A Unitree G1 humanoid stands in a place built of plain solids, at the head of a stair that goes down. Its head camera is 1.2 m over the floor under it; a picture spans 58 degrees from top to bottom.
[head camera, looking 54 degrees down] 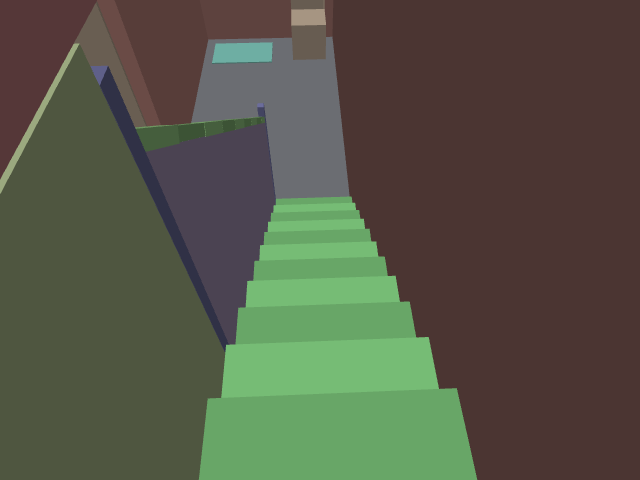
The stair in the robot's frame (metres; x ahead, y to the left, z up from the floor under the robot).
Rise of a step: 0.17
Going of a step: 0.22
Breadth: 0.68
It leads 2 degrees to the left of straight ahead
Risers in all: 11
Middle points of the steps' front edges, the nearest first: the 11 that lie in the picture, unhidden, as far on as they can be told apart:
0.36 -0.04 0.00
0.58 -0.03 -0.17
0.80 -0.02 -0.34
1.03 -0.01 -0.52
1.25 0.00 -0.69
1.47 0.01 -0.86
1.70 0.02 -1.03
1.92 0.03 -1.21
2.15 0.04 -1.38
2.37 0.05 -1.55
2.59 0.06 -1.72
